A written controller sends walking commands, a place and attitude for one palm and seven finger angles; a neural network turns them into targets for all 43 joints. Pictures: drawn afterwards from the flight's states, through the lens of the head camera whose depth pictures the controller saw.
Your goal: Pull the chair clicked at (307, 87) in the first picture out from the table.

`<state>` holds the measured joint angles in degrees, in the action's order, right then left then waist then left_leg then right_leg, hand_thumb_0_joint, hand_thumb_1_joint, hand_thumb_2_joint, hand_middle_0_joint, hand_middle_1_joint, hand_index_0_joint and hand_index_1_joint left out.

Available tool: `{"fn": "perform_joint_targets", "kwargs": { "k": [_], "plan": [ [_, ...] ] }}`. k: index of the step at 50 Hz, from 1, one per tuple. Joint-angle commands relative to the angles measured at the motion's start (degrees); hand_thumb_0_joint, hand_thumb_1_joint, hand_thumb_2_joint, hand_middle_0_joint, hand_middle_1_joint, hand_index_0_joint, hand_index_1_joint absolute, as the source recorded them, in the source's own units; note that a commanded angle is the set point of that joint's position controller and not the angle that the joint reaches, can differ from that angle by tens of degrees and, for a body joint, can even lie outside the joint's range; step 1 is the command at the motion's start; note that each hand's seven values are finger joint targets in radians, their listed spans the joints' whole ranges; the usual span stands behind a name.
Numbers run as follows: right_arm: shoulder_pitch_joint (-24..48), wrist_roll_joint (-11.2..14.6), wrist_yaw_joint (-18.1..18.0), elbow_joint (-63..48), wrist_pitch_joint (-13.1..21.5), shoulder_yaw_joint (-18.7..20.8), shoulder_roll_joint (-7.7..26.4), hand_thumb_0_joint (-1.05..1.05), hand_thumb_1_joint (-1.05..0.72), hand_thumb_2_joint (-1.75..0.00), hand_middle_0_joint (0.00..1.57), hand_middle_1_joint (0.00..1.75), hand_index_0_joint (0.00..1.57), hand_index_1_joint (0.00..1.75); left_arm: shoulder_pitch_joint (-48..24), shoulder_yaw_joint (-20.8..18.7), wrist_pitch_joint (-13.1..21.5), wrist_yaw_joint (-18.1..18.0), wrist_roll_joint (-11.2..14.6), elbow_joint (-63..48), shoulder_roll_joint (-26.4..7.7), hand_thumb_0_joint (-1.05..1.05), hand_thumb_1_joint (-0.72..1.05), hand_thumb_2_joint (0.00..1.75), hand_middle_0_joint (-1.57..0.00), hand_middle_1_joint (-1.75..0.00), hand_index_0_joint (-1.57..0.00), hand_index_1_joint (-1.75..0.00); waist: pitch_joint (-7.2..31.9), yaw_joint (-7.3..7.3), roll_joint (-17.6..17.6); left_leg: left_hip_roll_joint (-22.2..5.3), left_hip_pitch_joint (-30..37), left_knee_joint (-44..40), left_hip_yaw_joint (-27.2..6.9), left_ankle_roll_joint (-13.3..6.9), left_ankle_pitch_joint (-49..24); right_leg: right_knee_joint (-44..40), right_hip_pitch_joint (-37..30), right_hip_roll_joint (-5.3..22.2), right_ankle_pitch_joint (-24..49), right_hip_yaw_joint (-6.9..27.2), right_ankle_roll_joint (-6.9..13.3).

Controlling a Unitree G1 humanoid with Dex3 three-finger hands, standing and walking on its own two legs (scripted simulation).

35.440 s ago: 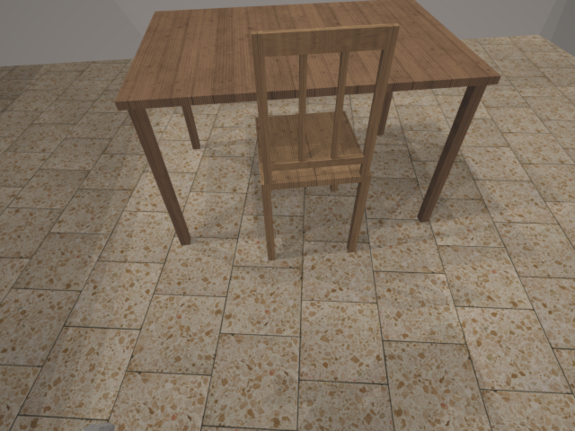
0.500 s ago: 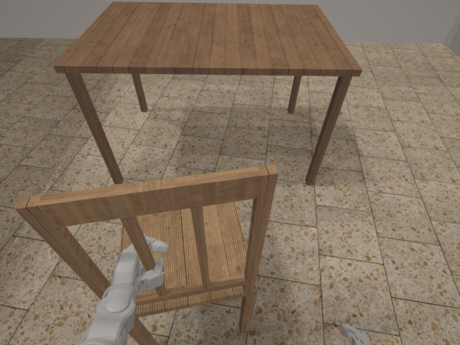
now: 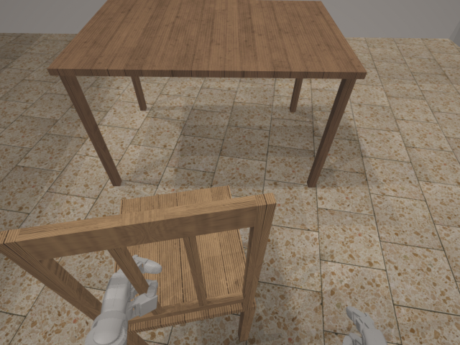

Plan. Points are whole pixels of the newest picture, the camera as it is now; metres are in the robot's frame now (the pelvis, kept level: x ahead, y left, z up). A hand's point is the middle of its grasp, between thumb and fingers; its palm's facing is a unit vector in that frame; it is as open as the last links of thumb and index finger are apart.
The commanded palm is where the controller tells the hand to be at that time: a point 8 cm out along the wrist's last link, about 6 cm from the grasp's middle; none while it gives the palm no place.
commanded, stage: stop walking, hand still on the chair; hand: left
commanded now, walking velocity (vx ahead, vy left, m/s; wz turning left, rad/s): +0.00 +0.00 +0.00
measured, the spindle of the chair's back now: (141, 285) +0.23 +0.19 -0.07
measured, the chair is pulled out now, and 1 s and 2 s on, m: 0.67 0.67 0.67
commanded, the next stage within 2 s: open the thumb and straighten the fingers in 0.10 s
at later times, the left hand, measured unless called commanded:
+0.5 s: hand (151, 291) +0.23 +0.17 -0.07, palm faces +0.10 -0.98 -0.19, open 9.5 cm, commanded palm +0.20 +0.22 -0.05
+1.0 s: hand (146, 291) +0.23 +0.18 -0.08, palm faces +0.14 -0.97 -0.20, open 17.2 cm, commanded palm +0.20 +0.23 -0.05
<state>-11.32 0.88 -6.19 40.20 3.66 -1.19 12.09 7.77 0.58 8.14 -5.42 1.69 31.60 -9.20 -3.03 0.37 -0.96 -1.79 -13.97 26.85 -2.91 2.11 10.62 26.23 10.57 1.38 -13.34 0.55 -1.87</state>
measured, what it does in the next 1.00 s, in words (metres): stands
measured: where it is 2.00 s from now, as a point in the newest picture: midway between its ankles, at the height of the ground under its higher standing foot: outside the picture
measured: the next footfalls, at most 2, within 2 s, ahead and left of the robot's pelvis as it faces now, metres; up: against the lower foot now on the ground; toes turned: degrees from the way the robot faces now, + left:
none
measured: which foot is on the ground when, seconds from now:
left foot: down 0.00-1.00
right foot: down 0.00-1.00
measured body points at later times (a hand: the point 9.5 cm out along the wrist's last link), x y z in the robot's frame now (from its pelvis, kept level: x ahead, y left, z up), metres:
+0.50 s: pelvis +0.01 +0.00 -0.03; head +0.04 -0.01 +0.42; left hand +0.22 +0.22 -0.06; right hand +0.17 -0.25 -0.11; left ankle +0.04 +0.14 -0.74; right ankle +0.01 -0.14 -0.74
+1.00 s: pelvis +0.04 -0.01 -0.05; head +0.07 -0.02 +0.40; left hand +0.22 +0.23 -0.06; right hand +0.22 -0.25 -0.13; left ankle +0.04 +0.14 -0.74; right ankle +0.01 -0.14 -0.74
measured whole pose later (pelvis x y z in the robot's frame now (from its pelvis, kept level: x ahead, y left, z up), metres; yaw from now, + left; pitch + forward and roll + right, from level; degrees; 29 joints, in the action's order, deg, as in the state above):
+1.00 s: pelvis +0.04 -0.01 -0.05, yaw +2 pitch +10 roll -1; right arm -13.2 1.8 -6.1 31.6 8.8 0.2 13.1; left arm 23.7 -2.8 -6.5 -1.6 4.8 1.5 -11.6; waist 7.2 -1.4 -2.7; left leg -0.7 -37.4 52.2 -5.8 2.7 24.8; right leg 51.3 32.5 1.9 -28.6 -1.8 -1.4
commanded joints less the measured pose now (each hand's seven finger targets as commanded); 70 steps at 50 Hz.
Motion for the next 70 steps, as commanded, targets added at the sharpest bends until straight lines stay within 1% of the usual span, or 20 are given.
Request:
{"fn": "perform_joint_targets", "kwargs": {
  "k": [1,9,10,11,12,13,16,20,22,26,31,36,38,40,45,49,52,54,60,70],
  "plan": [
    [3.5,0.2,-0.8,-8.2,1.9,2.0,6.6,0.0,-0.9,-0.9,0.2,0.3,0.2,0.3,-8.3,-2.9,2.2,-0.7,-1.1,-10.7,-8.3,0.0,0.9,0.9,-0.5,-1.45,-0.5,-1.45,10.1,-0.91,0.5,-3.5,6.7,-2.8,-1.7,-3.3,-8.2,-5.2,0.8,3.6,8.3,2.6,2.4],
    [3.7,0.3,-0.8,-8.6,1.0,1.9,6.6,0.0,-0.9,-0.9,0.2,0.3,0.2,0.3,-8.1,-3.2,1.6,-1.0,-1.0,-10.4,-8.7,0.0,0.9,0.9,-0.5,-1.45,-0.5,-1.45,8.1,-0.91,-1.7,-3.4,5.8,-4.0,-1.9,-3.4,-3.7,-6.4,2.2,3.5,3.5,2.5,2.5],
    [3.7,0.2,-0.7,-9.0,0.9,1.9,6.6,0.0,-0.9,-0.9,0.2,0.3,0.2,0.3,-6.5,-5.2,1.8,-1.2,-1.0,-11.6,-10.5,0.0,0.9,0.9,-0.5,-1.45,-0.5,-1.45,8.0,-0.7,-1.9,-3.4,5.2,-4.2,-2.2,-3.3,-3.5,-6.5,1.9,3.4,3.1,2.4,2.5],
    [4.3,2.9,1.2,-9.5,1.9,2.3,8.6,0.0,-0.9,-0.9,0.2,0.3,0.2,0.3,-1.7,-0.4,-0.7,0.8,2.9,-7.5,-3.1,0.0,0.78,0.84,-0.5,-1.45,-0.5,-1.45,6.4,-3.8,4.8,-1.6,-1.4,-1.8,1.4,-2.8,4.5,-1.8,5.8,2.1,-1.8,-3.6,1.8],
    [5.1,3.0,2.0,-10.3,2.3,2.5,9.0,0.0,-0.9,-0.9,0.2,0.3,0.2,0.3,-6.5,-2.9,0.0,1.6,3.2,-12.1,-6.1,0.0,0.66,0.78,-0.5,-1.45,-0.5,-1.45,6.5,-3.03,6.5,-1.1,-5.0,-0.6,1.2,-2.9,8.2,-0.3,7.1,1.7,-4.2,-3.6,1.8],
    [5.1,3.2,2.3,-10.8,2.9,2.7,8.7,0.0,-0.9,-0.9,0.2,0.3,0.2,0.3,-5.2,-2.8,0.3,1.9,3.3,-13.4,-7.2,0.0,0.54,0.73,-0.5,-1.45,-0.5,-1.45,5.9,-3.36,4.1,-0.7,-6.3,0.5,1.3,-3.2,10.6,0.3,8.1,1.7,-6.1,-3.3,2.0],
    [5.6,2.5,2.8,-13.5,5.2,2.8,8.2,0.0,-0.9,-0.9,0.2,0.3,0.2,0.3,-2.2,-3.1,0.5,2.4,2.6,-22.2,-7.8,0.0,0.17,0.55,-0.5,-1.45,-0.5,-1.45,10.6,-1.88,-3.7,0.3,-8.3,4.0,1.8,-3.1,11.6,4.6,10.9,1.2,-7.5,-3.1,2.4],
    [5.1,2.4,2.2,-14.8,7.3,3.0,8.7,0.0,-0.9,-0.9,0.2,0.3,0.2,0.3,1.5,-3.9,-2.5,1.9,3.2,-26.4,-8.0,0.0,-0.31,0.32,-0.5,-1.45,-0.5,-1.45,12.7,-1.93,-2.0,0.2,-10.6,7.8,1.3,-3.1,10.2,8.0,14.5,0.8,-7.0,-3.7,2.1],
    [4.4,2.1,1.7,-15.0,8.0,3.1,8.9,0.0,-0.9,-0.9,0.2,0.3,0.2,0.3,2.4,-5.9,-4.2,1.4,3.1,-26.8,-9.3,0.0,-0.55,0.2,-0.45,-1.3,-0.45,-1.3,13.6,-1.91,-0.9,0.4,-12.0,9.9,1.4,-3.1,8.2,9.7,16.1,0.6,-5.6,-3.8,2.0],
    [2.9,1.7,0.9,-16.1,8.9,3.2,8.8,0.0,-0.9,-0.9,0.2,0.3,0.2,0.3,4.8,-5.3,-6.4,1.8,3.5,-32.4,-8.0,0.0,-0.55,0.2,-0.35,-1.01,-0.35,-1.01,17.9,-1.9,0.2,0.8,-12.2,13.2,1.7,-3.3,3.0,12.7,16.2,0.5,-0.3,-4.2,1.8],
    [1.4,1.4,0.1,-16.3,9.8,3.5,8.5,0.0,-0.9,-0.9,0.2,0.3,0.2,0.3,8.0,-4.8,-8.0,2.7,3.6,-36.4,-7.4,0.0,-0.55,0.2,-0.22,-0.65,-0.22,-0.65,19.6,-2.48,0.5,0.9,-12.5,16.5,1.5,-3.3,-2.8,15.4,17.1,0.4,5.6,-4.7,1.6],
    [0.6,1.3,-0.3,-16.1,9.3,3.7,8.5,0.0,-0.9,-0.9,0.2,0.3,0.2,0.3,9.8,-6.6,-10.2,3.1,3.4,-36.9,-8.8,0.0,-0.55,0.2,-0.1,-0.29,-0.1,-0.29,19.1,-2.99,2.7,1.2,-13.8,18.7,1.4,-3.5,-4.9,16.6,18.0,0.4,8.9,-4.9,1.2],
    [0.4,1.2,-0.6,-16.1,8.9,3.9,8.5,0.0,-0.9,-0.9,0.2,0.3,0.2,0.3,9.4,-7.7,-10.5,3.2,3.0,-37.1,-10.0,0.0,-0.55,0.2,-0.05,-0.14,-0.05,-0.14,18.5,-2.79,2.2,1.2,-14.4,19.1,1.4,-3.6,-4.5,16.7,18.6,0.3,8.2,-4.8,1.4],
    [0.4,1.1,-0.5,-16.9,8.9,3.6,8.0,0.0,-0.9,-0.9,0.2,0.3,0.2,0.3,10.2,-5.9,-10.5,3.4,3.0,-39.2,-8.2,0.0,-0.55,0.2,0.0,0.0,0.0,0.0,19.5,-2.78,0.4,1.3,-13.5,19.3,1.3,-3.6,-5.3,17.4,18.6,0.5,8.3,-5.1,1.5],
    [0.8,1.1,-0.6,-17.1,8.2,3.9,7.5,0.0,-0.9,-0.9,0.2,0.3,0.2,0.3,15.1,-7.8,-11.2,3.5,3.4,-39.8,-9.3,0.0,-0.55,0.2,0.0,0.0,0.0,0.0,20.1,-2.02,0.3,1.5,-14.4,20.2,1.6,-3.6,-6.4,17.6,17.4,0.5,10.9,-4.8,1.5],
    [0.8,1.2,-0.6,-17.8,7.9,3.8,7.5,0.0,-0.9,-0.9,0.2,0.3,0.2,0.3,15.6,-6.1,-11.3,3.9,3.3,-42.2,-8.4,0.0,-0.55,0.2,0.0,0.0,0.0,0.0,19.1,-2.61,-1.2,1.5,-14.3,20.3,1.5,-3.6,-5.8,17.6,18.7,0.5,9.4,-5.0,1.5],
    [0.8,1.1,-0.8,-17.8,7.8,3.8,7.7,0.0,-0.9,-0.9,0.2,0.3,0.2,0.3,14.6,-7.1,-11.3,3.7,3.5,-42.0,-9.3,0.0,-0.55,0.2,0.0,0.0,0.0,0.0,18.1,-3.03,0.3,1.5,-15.6,20.5,1.1,-3.7,-3.3,17.4,20.1,0.3,6.5,-5.2,1.3],
    [1.0,1.2,-0.9,-18.0,7.7,4.0,7.5,0.0,-0.9,-0.9,0.2,0.3,0.2,0.3,17.9,-7.9,-11.2,3.8,3.6,-42.1,-9.7,0.0,-0.55,0.2,0.0,0.0,0.0,0.0,18.6,-2.21,-0.3,1.6,-15.8,20.4,1.1,-3.7,-3.1,17.5,19.6,0.2,5.9,-5.1,1.6],
    [2.4,1.5,-0.6,-19.4,7.9,4.3,6.4,0.0,-0.9,-0.9,0.2,0.3,0.2,0.3,26.9,-5.1,-11.1,3.2,3.2,-47.4,-7.3,0.0,-0.55,0.2,0.0,0.0,0.0,0.0,17.9,-1.63,-1.2,1.4,-16.6,20.0,0.7,-3.5,-1.8,18.1,20.5,0.2,2.8,-5.9,1.9],
    [2.6,1.5,-1.3,-20.4,8.0,4.2,6.0,0.0,-0.9,-0.9,0.2,0.3,0.2,0.3,31.5,-3.7,-10.0,2.2,2.3,-52.7,-7.1,0.0,-0.55,0.2,0.0,0.0,0.0,0.0,16.6,-1.94,-1.6,1.8,-19.4,21.4,-0.1,-3.7,4.9,19.1,25.1,-0.5,-5.6,-6.1,2.2]
  ]
}}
